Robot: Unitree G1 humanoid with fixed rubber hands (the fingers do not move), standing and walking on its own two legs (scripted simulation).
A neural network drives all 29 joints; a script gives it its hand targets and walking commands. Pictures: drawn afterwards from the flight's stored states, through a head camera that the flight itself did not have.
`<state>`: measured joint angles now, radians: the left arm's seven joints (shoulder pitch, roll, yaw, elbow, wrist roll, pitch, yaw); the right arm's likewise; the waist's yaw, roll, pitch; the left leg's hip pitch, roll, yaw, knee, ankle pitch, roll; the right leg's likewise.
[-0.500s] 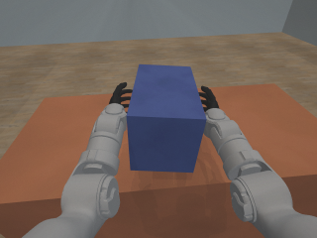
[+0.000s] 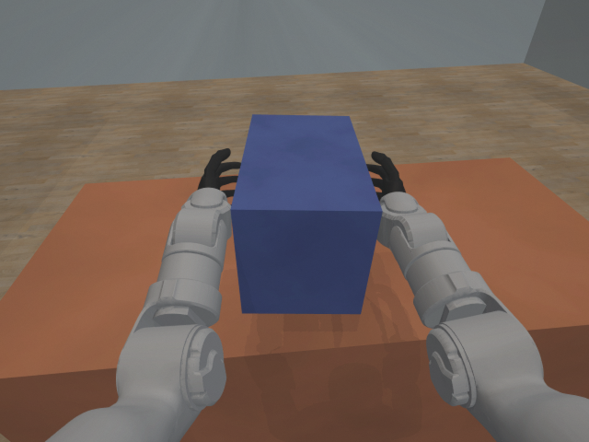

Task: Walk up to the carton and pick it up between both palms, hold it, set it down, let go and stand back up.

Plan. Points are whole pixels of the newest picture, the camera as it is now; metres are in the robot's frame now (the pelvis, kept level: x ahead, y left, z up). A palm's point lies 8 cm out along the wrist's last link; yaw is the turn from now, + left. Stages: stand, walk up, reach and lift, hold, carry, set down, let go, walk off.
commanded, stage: reach and lift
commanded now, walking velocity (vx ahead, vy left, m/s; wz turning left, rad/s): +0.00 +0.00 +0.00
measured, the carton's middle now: (301, 204) +0.42 -0.03 +0.17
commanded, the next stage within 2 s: hold in 0.20 s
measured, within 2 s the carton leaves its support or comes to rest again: neither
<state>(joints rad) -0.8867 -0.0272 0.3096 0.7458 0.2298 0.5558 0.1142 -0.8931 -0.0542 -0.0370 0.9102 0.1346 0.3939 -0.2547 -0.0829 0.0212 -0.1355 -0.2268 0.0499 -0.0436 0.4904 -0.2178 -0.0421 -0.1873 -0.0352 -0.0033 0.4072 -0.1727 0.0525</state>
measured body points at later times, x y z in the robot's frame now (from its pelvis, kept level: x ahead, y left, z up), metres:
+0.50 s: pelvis +0.00 +0.00 +0.00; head -0.08 +0.01 +0.44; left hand +0.40 +0.11 +0.21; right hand +0.39 -0.15 +0.20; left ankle +0.03 +0.14 -0.74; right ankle +0.03 -0.15 -0.74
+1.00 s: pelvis +0.00 +0.00 +0.00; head -0.09 +0.01 +0.44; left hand +0.39 +0.11 +0.22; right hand +0.38 -0.15 +0.21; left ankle +0.03 +0.14 -0.74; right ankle +0.03 -0.15 -0.74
